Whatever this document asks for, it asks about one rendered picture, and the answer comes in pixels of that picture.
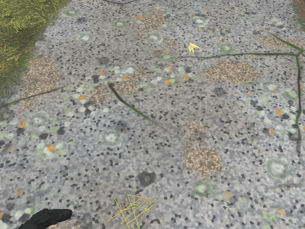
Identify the robot left hand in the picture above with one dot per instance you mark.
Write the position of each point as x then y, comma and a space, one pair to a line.
45, 218

